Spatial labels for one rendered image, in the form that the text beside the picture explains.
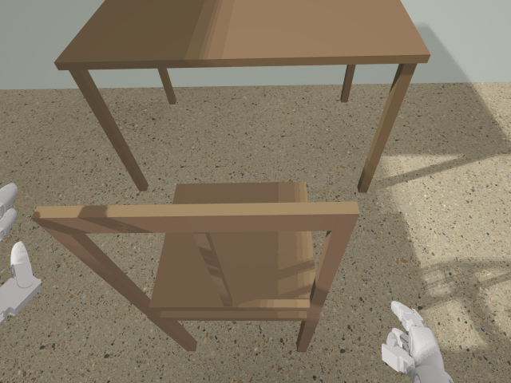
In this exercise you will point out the robot right hand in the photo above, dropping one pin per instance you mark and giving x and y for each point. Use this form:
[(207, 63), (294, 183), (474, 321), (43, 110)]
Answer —
[(405, 353)]

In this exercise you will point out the table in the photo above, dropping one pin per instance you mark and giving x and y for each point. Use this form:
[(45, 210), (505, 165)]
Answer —
[(162, 34)]

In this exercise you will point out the robot left hand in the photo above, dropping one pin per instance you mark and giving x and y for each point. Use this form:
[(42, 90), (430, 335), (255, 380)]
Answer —
[(16, 292)]

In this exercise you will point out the chair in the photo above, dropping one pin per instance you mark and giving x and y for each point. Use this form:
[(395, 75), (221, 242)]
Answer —
[(231, 252)]

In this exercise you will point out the robot right forearm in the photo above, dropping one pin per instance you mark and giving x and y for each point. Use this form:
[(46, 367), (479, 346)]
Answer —
[(430, 374)]

